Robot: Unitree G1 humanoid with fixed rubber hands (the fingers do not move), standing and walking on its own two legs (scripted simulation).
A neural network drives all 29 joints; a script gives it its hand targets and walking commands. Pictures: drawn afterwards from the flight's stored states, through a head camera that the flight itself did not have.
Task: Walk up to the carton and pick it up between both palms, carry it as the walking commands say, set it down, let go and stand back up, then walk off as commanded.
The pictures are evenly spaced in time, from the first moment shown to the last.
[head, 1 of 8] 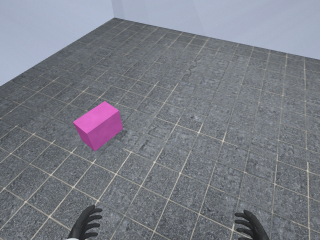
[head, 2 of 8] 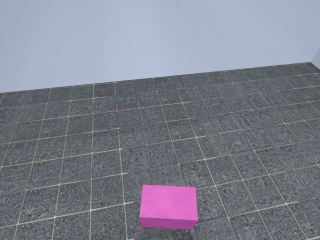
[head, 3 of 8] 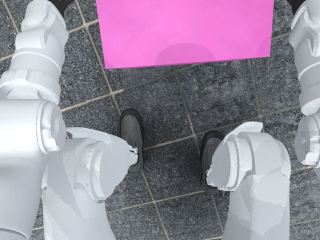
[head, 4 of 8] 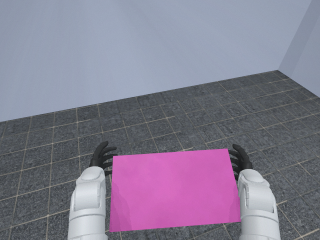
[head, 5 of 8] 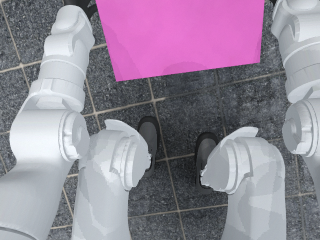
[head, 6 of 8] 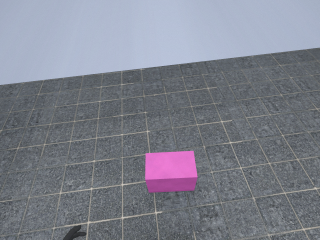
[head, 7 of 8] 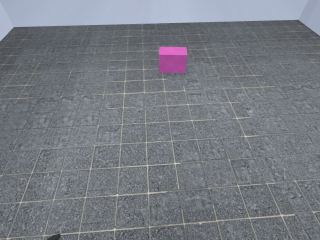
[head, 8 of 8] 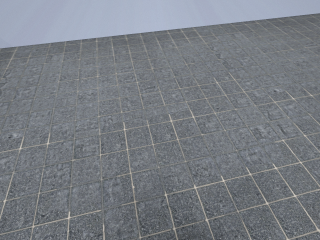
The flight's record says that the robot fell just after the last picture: no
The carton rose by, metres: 0.68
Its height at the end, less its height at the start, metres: +0.00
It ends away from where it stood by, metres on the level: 0.16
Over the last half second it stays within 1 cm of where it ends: yes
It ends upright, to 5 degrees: yes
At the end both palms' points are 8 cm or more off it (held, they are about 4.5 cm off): yes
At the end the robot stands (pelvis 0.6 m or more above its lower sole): yes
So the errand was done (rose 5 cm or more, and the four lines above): yes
